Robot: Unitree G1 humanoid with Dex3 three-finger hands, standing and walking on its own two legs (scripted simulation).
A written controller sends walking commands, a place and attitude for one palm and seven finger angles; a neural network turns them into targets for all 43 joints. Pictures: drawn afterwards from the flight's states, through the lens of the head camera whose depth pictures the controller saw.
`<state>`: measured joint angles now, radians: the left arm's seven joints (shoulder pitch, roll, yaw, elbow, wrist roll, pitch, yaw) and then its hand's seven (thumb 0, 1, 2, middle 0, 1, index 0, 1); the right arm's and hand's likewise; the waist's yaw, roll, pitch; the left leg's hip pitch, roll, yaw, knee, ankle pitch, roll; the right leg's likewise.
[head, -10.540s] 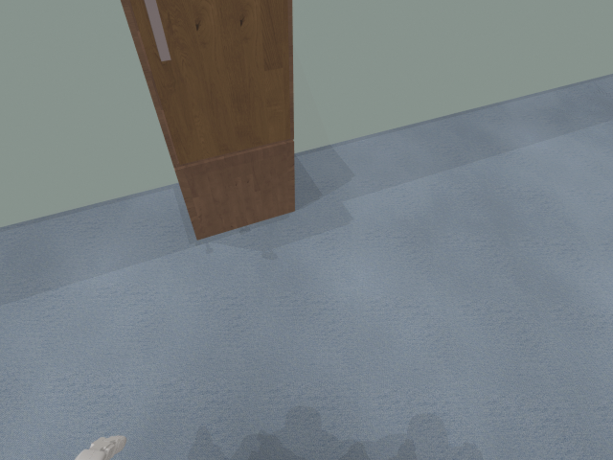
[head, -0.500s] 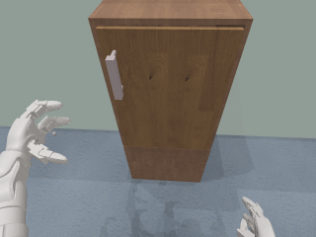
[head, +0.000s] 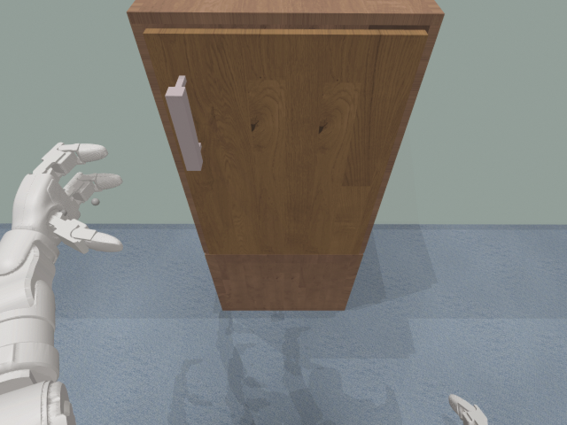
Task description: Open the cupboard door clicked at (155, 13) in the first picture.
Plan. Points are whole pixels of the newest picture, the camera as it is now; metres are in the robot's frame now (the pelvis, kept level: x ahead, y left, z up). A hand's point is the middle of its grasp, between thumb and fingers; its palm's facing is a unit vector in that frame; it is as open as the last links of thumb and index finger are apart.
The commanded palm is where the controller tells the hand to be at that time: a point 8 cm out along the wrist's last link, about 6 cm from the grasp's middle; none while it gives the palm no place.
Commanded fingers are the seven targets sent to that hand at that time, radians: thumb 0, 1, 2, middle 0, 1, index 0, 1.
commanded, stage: move the hooked fingers beside the handle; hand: left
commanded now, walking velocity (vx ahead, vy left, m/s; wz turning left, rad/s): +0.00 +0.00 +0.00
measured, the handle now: (188, 124) +0.56 +0.19 +0.12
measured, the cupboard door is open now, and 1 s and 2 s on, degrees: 0 0 0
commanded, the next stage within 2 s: slide the fingers in behind the handle in 1.80 s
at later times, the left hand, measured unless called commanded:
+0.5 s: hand (120, 168) +0.43 +0.26 +0.13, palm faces +0.04 -1.00 +0.01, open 14.0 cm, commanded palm +0.41 +0.31 +0.13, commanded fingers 0.00 -0.50 0.30 -0.30 -1.20 -0.30 -1.20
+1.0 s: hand (142, 143) +0.49 +0.25 +0.13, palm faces +0.04 -1.00 +0.00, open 14.0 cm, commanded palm +0.47 +0.30 +0.12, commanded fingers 0.00 -0.50 0.30 -0.30 -1.20 -0.30 -1.20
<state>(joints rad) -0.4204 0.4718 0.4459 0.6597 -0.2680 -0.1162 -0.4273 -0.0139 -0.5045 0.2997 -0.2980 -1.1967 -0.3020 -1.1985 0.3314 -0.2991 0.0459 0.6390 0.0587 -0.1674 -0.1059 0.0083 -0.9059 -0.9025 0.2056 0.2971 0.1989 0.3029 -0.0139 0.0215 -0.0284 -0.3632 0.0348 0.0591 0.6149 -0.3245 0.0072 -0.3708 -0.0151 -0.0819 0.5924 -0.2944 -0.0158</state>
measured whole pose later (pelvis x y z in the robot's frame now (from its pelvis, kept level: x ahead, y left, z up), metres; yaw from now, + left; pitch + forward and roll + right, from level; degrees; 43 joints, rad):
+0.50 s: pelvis +0.00 +0.01 +0.00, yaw +0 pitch +8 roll -1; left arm -0.69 0.51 0.42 0.95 -0.20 -0.19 -0.39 -0.01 -0.50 0.30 -0.30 -1.20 -0.30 -1.20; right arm 0.36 -0.29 0.05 0.65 0.04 -0.10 -0.07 0.01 -0.91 -0.90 0.21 0.30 0.20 0.30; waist -0.06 0.01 -0.05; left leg -0.46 0.03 0.06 0.66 -0.34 0.02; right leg -0.46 -0.02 -0.07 0.62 -0.30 0.00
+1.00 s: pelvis +0.00 +0.01 -0.01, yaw -1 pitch +13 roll -2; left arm -0.92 0.65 0.46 1.21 -0.11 -0.24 -0.37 -0.01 -0.50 0.30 -0.30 -1.20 -0.30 -1.20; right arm 0.42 -0.30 0.05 0.65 0.02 -0.01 -0.06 0.00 -0.91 -0.90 0.21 0.30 0.20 0.30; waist -0.14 0.01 -0.05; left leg -0.58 0.05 0.07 0.72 -0.36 0.02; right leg -0.58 0.00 -0.07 0.66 -0.30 -0.01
